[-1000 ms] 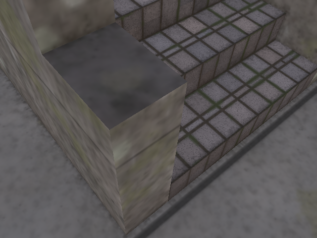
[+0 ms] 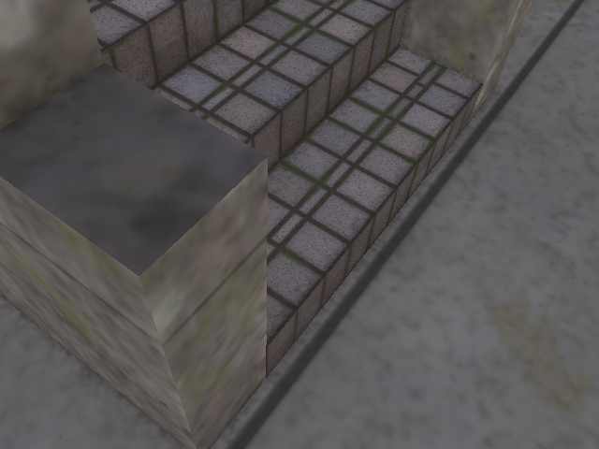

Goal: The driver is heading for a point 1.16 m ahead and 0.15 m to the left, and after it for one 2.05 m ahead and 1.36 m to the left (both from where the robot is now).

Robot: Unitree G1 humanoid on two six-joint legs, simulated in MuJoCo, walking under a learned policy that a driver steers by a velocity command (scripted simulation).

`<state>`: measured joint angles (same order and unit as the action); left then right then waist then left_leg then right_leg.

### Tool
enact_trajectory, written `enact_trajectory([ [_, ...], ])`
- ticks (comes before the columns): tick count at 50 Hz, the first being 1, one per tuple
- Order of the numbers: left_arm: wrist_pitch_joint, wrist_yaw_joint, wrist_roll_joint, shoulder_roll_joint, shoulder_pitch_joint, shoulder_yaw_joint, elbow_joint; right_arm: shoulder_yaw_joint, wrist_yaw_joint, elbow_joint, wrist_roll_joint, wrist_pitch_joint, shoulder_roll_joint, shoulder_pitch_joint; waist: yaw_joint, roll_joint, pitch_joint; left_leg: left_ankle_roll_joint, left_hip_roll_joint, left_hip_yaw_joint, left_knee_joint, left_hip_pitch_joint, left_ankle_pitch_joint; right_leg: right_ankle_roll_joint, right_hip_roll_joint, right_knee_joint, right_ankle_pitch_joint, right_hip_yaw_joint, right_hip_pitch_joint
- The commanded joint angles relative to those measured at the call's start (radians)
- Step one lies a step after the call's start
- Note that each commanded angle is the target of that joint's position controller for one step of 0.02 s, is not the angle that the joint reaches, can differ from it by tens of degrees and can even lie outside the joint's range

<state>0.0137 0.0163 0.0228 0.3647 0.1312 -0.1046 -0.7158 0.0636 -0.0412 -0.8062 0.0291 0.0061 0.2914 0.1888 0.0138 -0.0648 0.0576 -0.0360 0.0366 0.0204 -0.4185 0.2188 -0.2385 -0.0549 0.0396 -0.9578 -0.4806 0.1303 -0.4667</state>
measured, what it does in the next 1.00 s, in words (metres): steps on the spot, turning left: right foot, then left foot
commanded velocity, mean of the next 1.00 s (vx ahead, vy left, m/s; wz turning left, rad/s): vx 0.01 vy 0.00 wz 0.23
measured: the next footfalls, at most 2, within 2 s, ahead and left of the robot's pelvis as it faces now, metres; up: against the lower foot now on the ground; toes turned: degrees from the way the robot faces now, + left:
right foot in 0.30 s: +0.02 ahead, -0.18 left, +0.00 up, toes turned +1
left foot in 0.70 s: +0.03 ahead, +0.09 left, +0.00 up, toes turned +12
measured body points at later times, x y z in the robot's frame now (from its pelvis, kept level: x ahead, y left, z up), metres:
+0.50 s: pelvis +0.01 -0.05 -0.01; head +0.04 -0.05 +0.44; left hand +0.16 +0.24 -0.10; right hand +0.13 -0.34 -0.12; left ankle -0.02 +0.09 -0.72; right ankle -0.02 -0.18 -0.74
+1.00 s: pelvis +0.00 +0.00 +0.01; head +0.04 +0.04 +0.45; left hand +0.08 +0.32 -0.11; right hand +0.20 -0.24 -0.09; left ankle +0.00 +0.08 -0.74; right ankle +0.04 -0.17 -0.66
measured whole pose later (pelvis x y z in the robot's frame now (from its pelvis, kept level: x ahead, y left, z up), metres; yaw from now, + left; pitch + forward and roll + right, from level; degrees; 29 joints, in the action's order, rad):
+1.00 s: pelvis +0.00 +0.00 +0.01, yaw +18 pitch +0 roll -2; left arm 0.04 0.02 -0.02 0.34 0.09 -0.08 -0.71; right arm 0.05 0.00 -0.75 0.00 0.01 0.30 0.20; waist 0.03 -0.03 0.09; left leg -0.07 0.07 -0.10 -0.40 0.23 -0.17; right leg -0.06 -0.01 -1.04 -0.39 0.06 -0.46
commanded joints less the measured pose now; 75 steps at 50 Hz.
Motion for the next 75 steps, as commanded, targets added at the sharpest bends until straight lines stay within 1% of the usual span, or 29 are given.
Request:
enact_trajectory([
  [1,0.015,-0.003,0.004,0.11,0.03,-0.036,0.063,0.013,-0.013,0.095,-0.016,-0.017,0.128,-0.086,-0.024,0.17,-0.077,-0.183,-0.284,-0.196,0.116,-0.127,0.423,-0.043,-0.036,-0.221,0.03,0.008,-0.117],
  [5,0.041,-0.014,0.022,0.092,0.026,-0.033,0.098,0.016,-0.009,0.091,-0.011,0.0,0.152,0.007,0.014,0.175,-0.097,-0.209,-0.322,-0.152,0.101,-0.227,0.516,-0.064,-0.03,-0.173,0.05,0.01,-0.123],
  [11,0.047,0.005,-0.018,0.005,0.017,0.007,0.081,-0.006,0.025,0.081,-0.007,-0.03,0.119,-0.057,-0.006,0.218,-0.079,-0.163,-0.267,-0.091,0.098,-0.112,0.454,-0.038,-0.078,0.304,0.065,-0.031,0.183],
  [14,0.031,0.013,-0.025,0.056,0.047,-0.007,0.033,-0.002,0.032,0.052,-0.036,-0.037,0.156,0.015,-0.01,0.214,-0.051,-0.077,-0.205,-0.107,0.045,-0.065,0.465,-0.005,-0.026,0.651,0.434,-0.106,0.364],
  [16,0.031,0.026,-0.032,0.173,0.066,-0.031,0.041,-0.011,0.055,0.059,-0.006,-0.068,0.148,0.078,0.036,0.027,-0.167,0.015,-0.138,-0.073,0.031,0.019,0.293,0.077,-0.165,0.497,0.818,-0.008,0.536],
  [20,0.023,-0.005,-0.027,0.112,0.039,-0.027,0.02,-0.017,0.043,0.079,-0.036,-0.044,0.142,-0.027,-0.008,-0.04,-0.118,0.054,-0.062,0.002,-0.121,0.07,0.166,0.128,-0.174,0.533,0.651,-0.011,0.433],
  [25,-0.016,-0.002,-0.037,0.129,0.012,-0.031,0.041,0.002,0.014,0.093,-0.045,0.016,0.144,-0.017,-0.028,-0.154,-0.085,0.059,-0.05,-0.034,-0.535,0.228,-0.401,0.286,-0.396,0.623,0.831,0.104,0.377],
  [30,-0.049,0.002,-0.007,0.139,-0.098,-0.032,0.052,0.0,0.033,0.105,-0.045,0.033,0.124,-0.018,0.01,-0.105,-0.078,0.068,-0.098,-0.015,-0.383,0.19,-0.226,0.221,-0.354,0.597,0.798,-0.062,0.363],
  [34,-0.023,0.007,0.015,0.132,-0.088,-0.024,0.049,0.015,0.053,0.084,-0.051,0.052,0.135,0.043,0.028,-0.061,-0.129,0.0,-0.009,0.083,-0.082,-0.039,-0.024,0.177,-0.333,0.463,0.698,-0.146,0.314],
  [35,-0.02,0.005,0.008,0.107,-0.042,-0.016,0.036,0.031,0.045,0.081,-0.051,0.054,0.174,0.075,0.036,0.032,-0.152,-0.047,-0.019,0.014,-0.011,-0.157,0.136,0.116,-0.282,0.319,0.592,-0.208,0.238],
  [36,-0.01,0.011,-0.056,0.036,-0.051,0.014,0.058,0.052,0.031,0.111,-0.042,0.039,0.273,0.086,0.039,0.275,-0.14,-0.149,-0.26,-0.329,0.005,-0.337,0.745,-0.011,-0.141,-0.009,-0.033,-0.289,-0.074],
  [37,0.003,0.024,-0.051,0.009,-0.079,0.024,0.095,0.05,0.045,0.114,0.019,-0.002,0.315,0.111,0.038,0.303,-0.252,-0.351,-0.46,-0.605,0.028,-0.221,0.865,-0.025,-0.049,-0.216,-0.262,-0.079,-0.079],
  [38,0.013,0.027,-0.017,0.088,-0.056,0.004,0.074,0.052,0.063,0.132,-0.001,-0.027,0.292,0.058,0.039,0.195,-0.206,-0.356,-0.412,-0.505,0.048,-0.211,0.769,-0.018,-0.07,-0.301,-0.25,-0.03,-0.105],
  [39,0.013,0.028,-0.004,0.098,-0.065,0.001,0.081,0.043,0.057,0.124,-0.022,-0.036,0.258,0.022,0.023,0.196,-0.149,-0.305,-0.355,-0.413,0.059,-0.171,0.688,-0.007,-0.084,-0.288,-0.168,-0.026,-0.118],
  [41,0.005,0.036,-0.009,0.109,-0.085,-0.007,0.079,0.032,0.03,0.122,-0.06,-0.022,0.225,-0.017,0.007,0.134,-0.113,-0.229,-0.292,-0.372,0.072,-0.17,0.551,-0.01,-0.099,-0.214,-0.04,-0.021,-0.111],
  [46,-0.01,0.027,-0.004,0.065,-0.054,-0.012,0.095,0.028,0.006,0.141,-0.049,-0.008,0.194,-0.003,0.007,0.163,-0.116,-0.21,-0.24,-0.355,0.13,-0.189,0.414,-0.019,-0.063,-0.176,0.083,-0.024,-0.085],
  [47,0.028,0.005,-0.091,0.037,0.018,0.016,0.02,0.031,0.034,0.073,-0.016,-0.005,0.189,0.04,-0.018,0.159,-0.088,-0.159,-0.198,-0.299,0.071,-0.173,0.523,0.001,-0.053,-0.106,0.122,-0.096,-0.064],
  [49,0.04,-0.007,-0.071,0.028,0.004,0.019,0.022,0.035,0.048,0.066,-0.013,-0.005,0.183,0.083,0.013,0.184,-0.1,-0.149,-0.19,-0.325,0.052,-0.166,0.539,0.011,-0.032,-0.064,0.1,-0.116,-0.045],
  [50,0.001,0.018,0.001,0.043,-0.084,0.002,0.097,0.036,0.025,0.127,-0.046,-0.015,0.196,0.014,0.035,0.173,-0.118,-0.195,-0.225,-0.37,0.115,-0.159,0.377,-0.009,-0.05,-0.061,0.095,-0.056,-0.052],
  [51,-0.015,0.027,0.012,0.044,-0.106,0.008,0.096,0.027,0.009,0.123,-0.044,-0.019,0.18,-0.028,0.023,0.181,-0.112,-0.196,-0.235,-0.375,0.127,-0.164,0.274,-0.016,-0.071,-0.02,0.115,-0.048,-0.059],
  [56,-0.039,0.017,-0.011,-0.008,-0.058,0.034,0.065,-0.013,0.009,0.076,-0.007,-0.03,0.082,-0.042,0.032,0.214,-0.097,-0.17,-0.184,-0.29,0.158,0.005,0.025,-0.012,-0.104,0.231,0.146,-0.1,0.185],
  [59,-0.055,0.016,-0.009,0.007,-0.016,0.037,0.05,-0.016,0.025,0.049,-0.019,-0.046,0.099,-0.066,-0.013,0.177,-0.063,-0.141,-0.173,-0.275,0.117,0.055,0.017,0.028,-0.073,0.458,0.232,-0.145,0.297],
  [60,-0.024,0.001,-0.083,0.0,0.084,0.045,-0.02,-0.013,0.03,-0.004,0.005,-0.032,0.113,0.016,-0.04,0.143,-0.047,-0.067,-0.163,-0.253,0.053,0.073,0.13,0.063,-0.084,0.598,0.292,-0.111,0.363],
  [61,-0.027,-0.004,-0.091,0.057,0.12,0.035,-0.022,-0.009,0.033,0.003,0.007,-0.029,0.099,0.051,-0.012,0.041,-0.061,-0.017,-0.102,-0.192,-0.068,0.08,0.121,0.093,-0.196,0.605,0.437,0.04,0.378],
  [62,-0.024,-0.018,-0.065,0.14,0.056,0.02,-0.017,-0.015,0.035,0.016,-0.014,-0.029,0.069,0.072,0.048,-0.117,-0.06,0.025,-0.021,-0.114,-0.061,0.097,-0.009,0.167,-0.282,0.601,0.615,0.166,0.318],
  [64,-0.041,-0.009,0.002,0.116,-0.056,0.013,0.042,-0.004,0.009,0.047,-0.017,-0.029,0.11,-0.049,0.029,-0.151,-0.051,0.038,0.002,-0.082,-0.071,-0.01,-0.035,0.209,-0.25,0.631,0.449,0.174,0.199],
  [66,-0.064,0.009,-0.006,0.12,-0.046,0.013,0.044,0.007,-0.011,0.054,-0.024,-0.022,0.115,-0.095,0.007,-0.145,-0.062,0.027,0.007,-0.076,-0.103,-0.012,-0.007,0.201,-0.24,0.641,0.418,0.208,0.191],
  [72,-0.032,0.022,0.003,0.088,-0.023,0.011,0.089,0.014,0.007,0.07,-0.025,-0.01,0.07,-0.012,0.019,-0.052,-0.143,0.003,-0.005,-0.069,-0.086,-0.081,0.042,0.191,-0.179,0.528,0.484,0.212,0.162],
  [75,-0.01,0.018,0.01,0.041,-0.034,0.026,0.138,0.042,0.001,0.061,-0.021,0.005,0.138,0.062,0.018,0.198,-0.107,-0.133,-0.224,-0.262,0.06,-0.19,0.245,0.07,-0.019,0.252,0.209,0.018,-0.068],
])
